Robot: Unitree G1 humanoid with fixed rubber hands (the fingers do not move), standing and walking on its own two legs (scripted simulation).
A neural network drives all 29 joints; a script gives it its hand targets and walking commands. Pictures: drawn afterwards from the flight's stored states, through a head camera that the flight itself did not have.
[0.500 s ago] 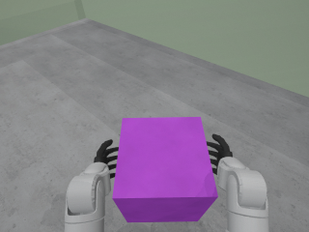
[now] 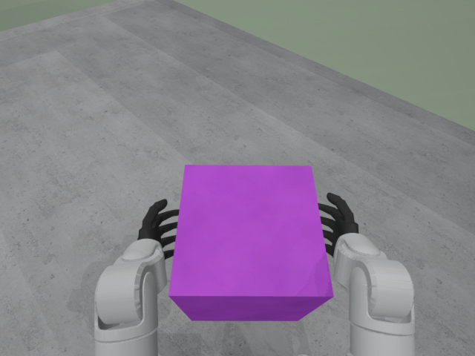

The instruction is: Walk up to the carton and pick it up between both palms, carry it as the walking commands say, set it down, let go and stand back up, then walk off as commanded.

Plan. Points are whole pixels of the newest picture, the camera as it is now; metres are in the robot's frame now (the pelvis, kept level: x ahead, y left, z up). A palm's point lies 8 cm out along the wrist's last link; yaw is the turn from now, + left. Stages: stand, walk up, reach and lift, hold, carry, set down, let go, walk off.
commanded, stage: carry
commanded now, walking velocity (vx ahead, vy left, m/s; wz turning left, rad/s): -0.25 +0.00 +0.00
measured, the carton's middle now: (246, 249) +0.31 +0.02 +0.02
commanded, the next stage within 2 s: none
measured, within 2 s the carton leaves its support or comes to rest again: neither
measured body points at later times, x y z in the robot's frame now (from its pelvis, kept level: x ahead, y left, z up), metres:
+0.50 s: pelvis -0.21 +0.01 -0.01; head -0.18 +0.03 +0.43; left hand +0.10 +0.13 +0.05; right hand +0.08 -0.16 +0.06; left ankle -0.16 +0.10 -0.73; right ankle -0.15 -0.14 -0.70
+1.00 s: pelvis -0.45 +0.02 -0.01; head -0.46 +0.01 +0.44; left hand -0.15 +0.13 +0.07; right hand -0.18 -0.16 +0.07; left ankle -0.44 +0.12 -0.70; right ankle -0.37 -0.12 -0.73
